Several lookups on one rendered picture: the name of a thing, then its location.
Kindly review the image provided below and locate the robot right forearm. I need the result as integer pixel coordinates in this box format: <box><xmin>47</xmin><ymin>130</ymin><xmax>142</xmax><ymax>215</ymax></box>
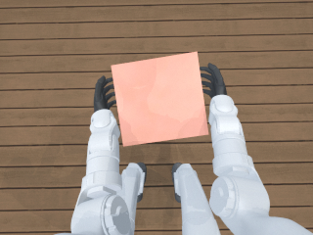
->
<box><xmin>208</xmin><ymin>94</ymin><xmax>270</xmax><ymax>211</ymax></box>

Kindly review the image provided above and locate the robot right upper arm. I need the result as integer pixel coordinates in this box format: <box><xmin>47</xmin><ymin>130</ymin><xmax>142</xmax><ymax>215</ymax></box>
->
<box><xmin>209</xmin><ymin>174</ymin><xmax>313</xmax><ymax>235</ymax></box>

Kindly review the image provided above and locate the robot left upper arm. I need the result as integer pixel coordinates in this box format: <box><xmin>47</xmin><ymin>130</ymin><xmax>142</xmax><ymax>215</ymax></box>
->
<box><xmin>54</xmin><ymin>194</ymin><xmax>131</xmax><ymax>235</ymax></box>

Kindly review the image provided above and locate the robot left forearm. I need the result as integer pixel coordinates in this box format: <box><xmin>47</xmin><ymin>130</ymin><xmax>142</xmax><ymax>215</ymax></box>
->
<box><xmin>70</xmin><ymin>109</ymin><xmax>122</xmax><ymax>230</ymax></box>

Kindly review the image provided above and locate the right robot foot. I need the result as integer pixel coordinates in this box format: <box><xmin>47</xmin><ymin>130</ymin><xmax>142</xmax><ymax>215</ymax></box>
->
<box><xmin>171</xmin><ymin>163</ymin><xmax>181</xmax><ymax>204</ymax></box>

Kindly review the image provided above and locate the carton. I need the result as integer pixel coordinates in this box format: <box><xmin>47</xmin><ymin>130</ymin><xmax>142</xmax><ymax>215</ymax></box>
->
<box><xmin>111</xmin><ymin>52</ymin><xmax>209</xmax><ymax>147</ymax></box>

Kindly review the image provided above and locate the robot left shin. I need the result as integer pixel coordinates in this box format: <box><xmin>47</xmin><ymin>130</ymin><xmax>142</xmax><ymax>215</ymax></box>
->
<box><xmin>126</xmin><ymin>163</ymin><xmax>142</xmax><ymax>196</ymax></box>

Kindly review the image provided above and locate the robot right hand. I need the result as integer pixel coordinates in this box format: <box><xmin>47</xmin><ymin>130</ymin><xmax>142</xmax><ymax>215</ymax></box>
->
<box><xmin>200</xmin><ymin>63</ymin><xmax>227</xmax><ymax>99</ymax></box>

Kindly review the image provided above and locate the robot left hand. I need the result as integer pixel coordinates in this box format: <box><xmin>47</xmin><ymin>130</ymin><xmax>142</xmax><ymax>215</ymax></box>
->
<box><xmin>94</xmin><ymin>75</ymin><xmax>116</xmax><ymax>113</ymax></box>

